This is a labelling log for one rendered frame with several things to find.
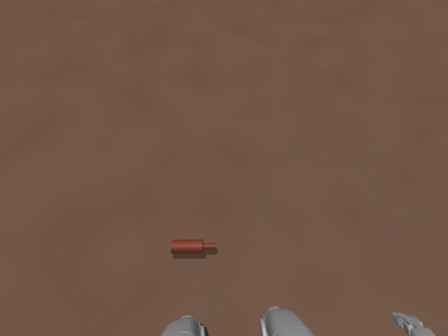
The right robot hand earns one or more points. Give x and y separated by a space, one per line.
411 325

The bottle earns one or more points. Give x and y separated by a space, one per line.
190 246

